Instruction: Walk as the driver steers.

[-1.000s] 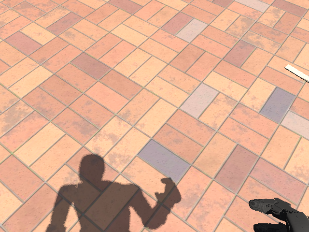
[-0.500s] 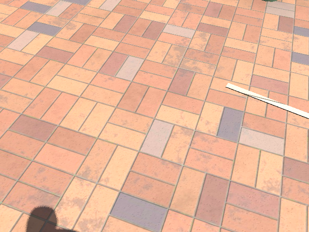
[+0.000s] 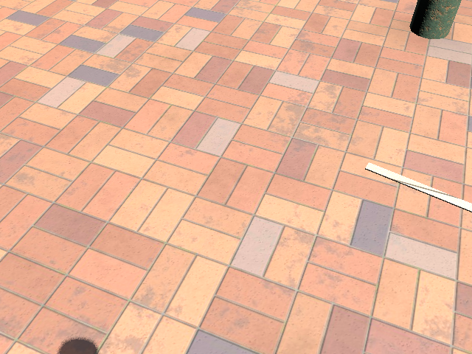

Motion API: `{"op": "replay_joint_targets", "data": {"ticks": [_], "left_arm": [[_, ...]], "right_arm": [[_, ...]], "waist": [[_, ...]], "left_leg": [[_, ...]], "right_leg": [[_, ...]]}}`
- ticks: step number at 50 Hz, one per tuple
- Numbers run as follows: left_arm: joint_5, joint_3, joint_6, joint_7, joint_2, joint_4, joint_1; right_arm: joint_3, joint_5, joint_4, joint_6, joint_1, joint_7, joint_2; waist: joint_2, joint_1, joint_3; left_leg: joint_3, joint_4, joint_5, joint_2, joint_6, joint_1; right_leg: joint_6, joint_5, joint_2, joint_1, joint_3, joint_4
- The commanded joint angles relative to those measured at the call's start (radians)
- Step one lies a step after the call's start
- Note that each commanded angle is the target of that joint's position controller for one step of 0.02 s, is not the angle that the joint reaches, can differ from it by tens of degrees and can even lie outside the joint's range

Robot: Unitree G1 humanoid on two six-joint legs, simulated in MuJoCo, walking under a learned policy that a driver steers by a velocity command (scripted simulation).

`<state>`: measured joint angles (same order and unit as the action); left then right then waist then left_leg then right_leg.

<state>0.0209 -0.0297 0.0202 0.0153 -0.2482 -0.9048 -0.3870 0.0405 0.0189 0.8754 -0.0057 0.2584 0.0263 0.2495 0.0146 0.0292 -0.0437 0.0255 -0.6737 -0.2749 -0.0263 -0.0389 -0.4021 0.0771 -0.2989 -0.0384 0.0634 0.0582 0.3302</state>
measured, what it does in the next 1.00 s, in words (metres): walks ahead, turning left: right foot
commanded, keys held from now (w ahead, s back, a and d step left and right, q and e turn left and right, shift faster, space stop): w+shift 0.48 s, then w+q+shift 0.52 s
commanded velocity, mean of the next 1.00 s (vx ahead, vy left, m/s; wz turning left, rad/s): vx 0.88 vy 0.00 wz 0.31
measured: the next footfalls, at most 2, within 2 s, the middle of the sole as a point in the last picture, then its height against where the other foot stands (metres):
right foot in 0.58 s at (269, 349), level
left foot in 1.08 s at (199, 237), level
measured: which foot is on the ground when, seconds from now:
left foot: down 0.00-0.58, up 0.60-1.00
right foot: down 0.00-0.14, up 0.16-0.56, down 0.58-1.00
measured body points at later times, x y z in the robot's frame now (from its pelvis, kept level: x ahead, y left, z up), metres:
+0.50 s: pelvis +0.28 +0.05 -0.02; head +0.30 +0.05 +0.43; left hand +0.51 +0.27 -0.10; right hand +0.19 -0.20 -0.15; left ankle +0.08 +0.13 -0.75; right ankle +0.50 -0.08 -0.70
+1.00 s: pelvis +0.72 +0.06 -0.03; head +0.74 +0.07 +0.42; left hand +0.58 +0.27 -0.17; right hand +1.01 -0.09 -0.12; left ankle +0.91 +0.20 -0.70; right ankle +0.54 -0.06 -0.74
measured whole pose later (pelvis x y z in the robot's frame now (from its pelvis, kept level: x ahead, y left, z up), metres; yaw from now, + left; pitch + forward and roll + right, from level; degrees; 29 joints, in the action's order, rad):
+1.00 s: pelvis +0.72 +0.06 -0.03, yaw +20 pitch +0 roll -2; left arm 0.02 -0.04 0.11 0.02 -0.22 -0.98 -0.48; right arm 0.03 0.02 0.74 0.01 0.01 0.08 0.27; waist -0.02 0.04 0.05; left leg 0.18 -0.77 0.07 0.05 -0.17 -0.75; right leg -0.02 -0.43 -0.04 -0.28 -0.35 0.18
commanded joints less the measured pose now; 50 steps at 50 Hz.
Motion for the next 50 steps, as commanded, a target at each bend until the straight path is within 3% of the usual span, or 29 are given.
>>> {"op": "replay_joint_targets", "data": {"ticks": [1, 4, 6, 7, 8, 9, 10, 11, 13, 16, 19, 23, 24, 26, 27, 28, 29, 30, 31, 32, 33, 34, 37, 39, 43, 45, 46, 48, 50], "left_arm": [[-0.011, -0.053, 0.047, -0.001, -0.163, 0.05, 0.067], [-0.011, -0.061, 0.059, -0.012, -0.17, 0.037, 0.081], [-0.002, -0.06, 0.061, -0.016, -0.163, 0.032, 0.084], [0.011, -0.043, 0.067, -0.019, -0.115, 0.05, 0.116], [-0.01, -0.019, 0.082, -0.028, -0.024, 0.12, 0.145], [0.005, -0.029, 0.077, -0.027, -0.086, 0.125, 0.203], [0.006, -0.034, 0.078, -0.041, -0.101, 0.129, 0.223], [0.009, -0.032, 0.079, -0.054, -0.104, 0.116, 0.193], [0.033, -0.028, 0.06, -0.071, -0.093, 0.11, 0.18], [0.025, -0.02, 0.035, -0.08, -0.081, 0.15, 0.277], [0.021, -0.009, 0.032, -0.081, -0.074, 0.212, 0.424], [0.007, 0.01, 0.033, -0.087, -0.047, 0.258, 0.529], [0.008, 0.01, 0.033, -0.084, -0.049, 0.262, 0.534], [0.008, 0.004, 0.036, -0.068, -0.064, 0.269, 0.513], [0.009, -0.006, 0.037, -0.055, -0.089, 0.256, 0.445], [0.006, -0.023, 0.041, -0.039, -0.13, 0.218, 0.292], [0.005, -0.042, 0.047, -0.022, -0.168, 0.147, 0.053], [0.031, -0.07, 0.052, -0.001, -0.258, 0.11, -0.127], [0.066, -0.087, 0.06, -0.007, -0.327, 0.111, -0.109], [0.043, -0.079, 0.06, -0.021, -0.252, 0.119, -0.045], [0.039, -0.065, 0.068, -0.022, -0.188, 0.115, 0.056], [0.036, -0.055, 0.076, -0.026, -0.135, 0.108, 0.096], [0.014, -0.032, 0.091, -0.021, -0.052, 0.054, 0.09], [-0.007, -0.034, 0.107, -0.026, -0.052, 0.031, 0.074], [0.005, -0.031, 0.125, -0.029, -0.05, 0.013, 0.054], [0.004, -0.032, 0.126, -0.018, -0.072, 0.003, 0.024], [0.0, -0.033, 0.127, -0.013, -0.095, -0.002, 0.003], [-0.006, -0.034, 0.118, 0.004, -0.121, -0.009, -0.026], [-0.001, -0.048, 0.09, 0.03, -0.186, 0.007, -0.035]], "right_arm": [[0.027, 0.002, -0.1, 0.044, -0.126, 0.018, 0.094], [0.027, -0.004, -0.102, 0.047, -0.105, 0.021, 0.078], [0.045, 0.003, -0.033, 0.059, 0.1, 0.002, 0.111], [0.072, 0.018, 0.021, 0.074, 0.314, -0.016, 0.194], [0.089, 0.033, 0.035, 0.083, 0.411, -0.017, 0.299], [0.062, 0.034, 0.01, 0.077, 0.266, -0.014, 0.201], [0.055, 0.023, -0.021, 0.078, 0.17, -0.009, 0.178], [0.049, 0.017, -0.029, 0.083, 0.137, -0.005, 0.161], [0.032, 0.008, -0.022, 0.095, 0.116, -0.01, 0.126], [0.029, -0.002, 0.015, 0.111, 0.179, -0.011, 0.116], [0.024, -0.009, 0.034, 0.122, 0.22, -0.009, 0.106], [0.021, -0.018, 0.062, 0.137, 0.246, -0.019, 0.112], [0.021, -0.019, 0.07, 0.137, 0.248, -0.02, 0.12], [0.02, -0.013, 0.082, 0.132, 0.25, -0.023, 0.144], [0.026, -0.005, 0.089, 0.127, 0.249, -0.029, 0.175], [0.034, 0.007, 0.094, 0.116, 0.239, -0.037, 0.207], [0.041, 0.011, 0.088, 0.104, 0.197, -0.042, 0.226], [0.025, 0.017, 0.062, 0.104, 0.209, -0.039, 0.149], [-0.01, -0.031, 0.019, 0.111, 0.329, -0.015, -0.033], [0.017, -0.04, 0.014, 0.114, 0.225, -0.018, 0.091], [0.027, -0.037, -0.014, 0.109, 0.124, -0.019, 0.113], [0.021, -0.027, -0.012, 0.104, 0.096, -0.012, 0.097], [0.016, 0.004, -0.024, 0.054, 0.093, 0.015, 0.027], [0.011, 0.006, -0.064, 0.026, 0.023, 0.026, 0.009], [-0.001, -0.005, -0.133, 0.013, -0.144, 0.044, 0.014], [-0.003, -0.009, -0.147, 0.014, -0.196, 0.052, 0.03], [-0.01, -0.003, -0.174, 0.018, -0.234, 0.056, 0.023], [-0.008, 0.001, -0.183, 0.025, -0.269, 0.059, 0.047], [0.003, -0.009, -0.157, 0.026, -0.182, 0.052, 0.089]], "waist": [[0.075, -0.018, 0.119], [0.116, -0.04, 0.157], [0.004, -0.131, 0.115], [-0.18, -0.235, 0.015], [-0.428, -0.227, -0.04], [-0.177, -0.157, 0.063], [-0.071, -0.11, 0.093], [-0.037, -0.079, 0.07], [-0.078, -0.043, 0.091], [-0.065, -0.05, 0.163], [-0.049, -0.069, 0.208], [-0.054, -0.076, 0.232], [-0.055, -0.072, 0.226], [-0.082, -0.043, 0.165], [-0.115, -0.003, 0.1], [-0.142, 0.071, 0.006], [-0.124, 0.186, -0.104], [-0.036, 0.223, -0.243], [0.266, 0.081, -0.37], [0.172, 0.101, -0.303], [0.103, 0.06, -0.12], [0.008, 0.037, -0.047], [0.043, -0.042, 0.053], [0.049, -0.057, 0.112], [0.034, -0.058, 0.192], [0.001, -0.05, 0.198], [0.013, -0.057, 0.227], [0.012, -0.06, 0.213], [0.059, -0.115, 0.12]], "left_leg": [[-0.021, -0.017, 0.0, 0.067, 0.001, -0.197], [0.055, 0.141, -0.017, 0.036, -0.013, 0.096], [0.082, 0.21, -0.029, -0.008, -0.027, 0.439], [-0.138, 0.304, -0.237, 0.142, -0.065, 0.66], [-0.712, 0.534, -0.658, 0.4, -0.163, 0.747], [-0.755, 0.538, -0.645, 0.408, -0.171, 0.609], [-0.617, 0.497, -0.531, 0.376, -0.156, 0.531], [-0.518, 0.515, -0.446, 0.329, -0.142, 0.477], [-0.395, 0.579, -0.354, 0.267, -0.125, 0.381], [-0.292, 0.639, -0.192, 0.232, -0.148, 0.36], [-0.175, 0.681, 0.007, 0.195, -0.156, 0.329], [-0.075, 0.769, 0.301, 0.208, -0.147, 0.349], [-0.049, 0.757, 0.409, 0.213, -0.143, 0.397], [-0.038, 0.618, 0.859, 0.227, -0.133, 0.481], [-0.045, 0.494, 1.095, 0.24, -0.123, 0.52], [-0.053, 0.303, 1.209, 0.248, -0.112, 0.521], [-0.041, 0.024, 1.101, 0.217, -0.1, 0.416], [-0.035, -0.326, 0.739, 0.155, -0.104, 0.18], [-0.081, -0.673, -0.17, -0.011, -0.09, -0.185], [-0.147, -0.754, -0.115, 0.009, -0.123, -0.258], [-0.122, -0.743, 0.007, 0.069, -0.122, -0.305], [-0.115, -0.694, 0.061, 0.109, -0.118, -0.275], [-0.106, -0.646, 0.074, 0.167, -0.092, -0.211], [-0.082, -0.629, 0.114, 0.192, -0.074, -0.289], [0.015, -0.432, 0.331, 0.157, -0.078, -0.324], [0.08, -0.3, 0.38, 0.124, -0.097, -0.308], [0.103, -0.207, 0.384, 0.127, -0.11, -0.292], [0.184, -0.093, 0.402, 0.058, -0.138, -0.213], [0.232, -0.061, 0.326, -0.027, -0.162, -0.088]], "right_leg": [[0.142, -0.233, 0.273, -0.042, 0.257, -0.246], [0.124, -0.251, 0.24, 0.161, 0.164, -0.212], [0.115, -0.122, 0.187, 0.354, 0.086, 0.002], [0.087, 0.02, 0.09, 0.493, -0.028, 0.384], [0.049, -0.209, -0.05, 0.76, -0.072, 0.723], [0.069, -0.114, 0.017, 0.838, 0.04, 0.868], [0.069, -0.003, 0.081, 0.839, 0.04, 0.886], [0.053, 0.056, 0.117, 0.781, 0.027, 0.858], [0.012, 0.099, 0.157, 0.73, -0.005, 0.819], [-0.028, 0.191, 0.171, 0.822, -0.05, 0.782], [-0.05, 0.279, 0.159, 0.806, -0.095, 0.599], [-0.005, 0.397, 0.125, 0.628, -0.155, 0.348], [0.012, 0.387, 0.11, 0.6, -0.169, 0.311], [0.039, 0.301, 0.045, 0.48, -0.184, 0.274], [0.048, 0.229, 0.005, 0.386, -0.181, 0.28], [0.06, 0.141, -0.024, 0.226, -0.159, 0.285], [0.066, 0.118, -0.016, -0.039, -0.141, 0.228], [0.07, -0.18, 0.193, -0.324, 0.075, 0.25], [0.134, -0.652, 0.478, -0.529, 0.622, 0.057], [0.102, -0.72, 0.458, -0.411, 0.774, -0.119], [0.077, -0.534, 0.426, -0.256, 0.566, -0.103], [0.07, -0.325, 0.398, -0.124, 0.415, -0.11], [0.015, -0.117, 0.322, 0.083, 0.121, -0.171], [-0.007, -0.009, 0.319, 0.108, -0.006, -0.207], [-0.045, 0.253, 0.223, 0.145, -0.26, -0.254], [-0.062, 0.435, 0.198, 0.074, -0.34, -0.264], [-0.069, 0.574, 0.227, 0.053, -0.361, -0.256], [-0.085, 0.954, 0.235, -0.055, -0.399, -0.198], [-0.092, 1.346, 0.259, -0.172, -0.4, -0.026]]}}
